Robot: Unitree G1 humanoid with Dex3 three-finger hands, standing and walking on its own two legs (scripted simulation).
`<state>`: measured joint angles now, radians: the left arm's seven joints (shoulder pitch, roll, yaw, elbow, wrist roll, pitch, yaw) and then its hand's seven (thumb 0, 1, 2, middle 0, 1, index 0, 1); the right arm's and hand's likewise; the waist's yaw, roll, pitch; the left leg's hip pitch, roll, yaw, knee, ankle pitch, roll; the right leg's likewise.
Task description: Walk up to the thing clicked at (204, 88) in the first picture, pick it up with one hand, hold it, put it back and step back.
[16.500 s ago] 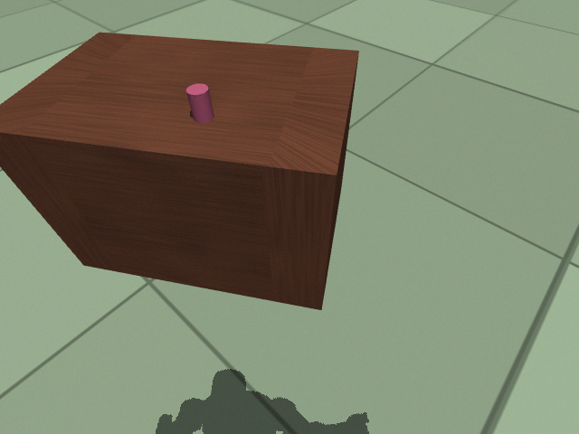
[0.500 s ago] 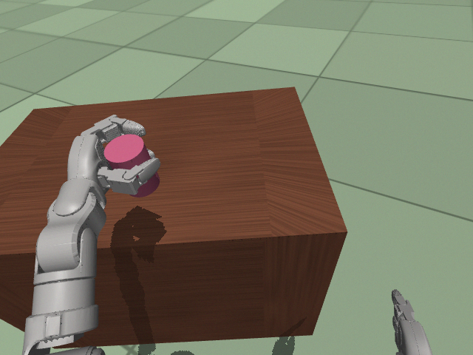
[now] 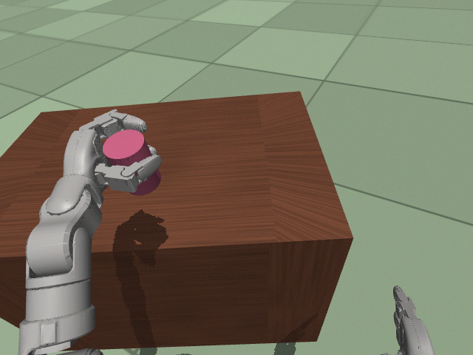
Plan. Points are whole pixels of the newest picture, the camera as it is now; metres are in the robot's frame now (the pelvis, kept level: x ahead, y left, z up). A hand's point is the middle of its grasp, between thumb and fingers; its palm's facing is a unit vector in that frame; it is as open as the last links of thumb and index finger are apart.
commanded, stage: hold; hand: left
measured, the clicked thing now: (134, 163) +0.34 +0.17 +0.20
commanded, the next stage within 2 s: none
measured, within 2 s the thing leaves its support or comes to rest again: neither
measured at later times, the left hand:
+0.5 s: hand (126, 157) +0.34 +0.17 +0.22, palm faces +0.08 -1.00 -0.03, open 8.4 cm
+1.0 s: hand (126, 157) +0.33 +0.17 +0.23, palm faces +0.08 -1.00 -0.02, open 8.4 cm
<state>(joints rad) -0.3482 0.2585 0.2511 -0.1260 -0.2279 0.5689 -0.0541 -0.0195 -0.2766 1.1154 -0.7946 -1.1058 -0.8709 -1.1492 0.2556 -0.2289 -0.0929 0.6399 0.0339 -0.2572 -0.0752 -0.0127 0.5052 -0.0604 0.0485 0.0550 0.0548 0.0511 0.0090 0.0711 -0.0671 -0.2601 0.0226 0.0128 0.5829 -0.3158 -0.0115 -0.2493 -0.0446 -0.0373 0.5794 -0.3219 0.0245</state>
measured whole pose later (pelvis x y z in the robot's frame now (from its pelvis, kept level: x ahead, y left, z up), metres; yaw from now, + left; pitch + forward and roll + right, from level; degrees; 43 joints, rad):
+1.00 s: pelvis -0.01 +0.00 +0.00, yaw +0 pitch -1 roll +0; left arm -0.35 0.26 0.26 -0.14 -0.24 0.60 -0.05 -0.02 -0.26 1.11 -0.78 -1.13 -0.85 -1.17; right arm 0.25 -0.23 -0.09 0.66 0.03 -0.28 -0.08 -0.01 0.51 -0.06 0.05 0.06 0.05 0.05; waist 0.01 0.07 -0.06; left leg -0.25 0.02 0.01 0.57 -0.30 -0.01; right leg -0.23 -0.04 -0.04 0.56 -0.30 0.03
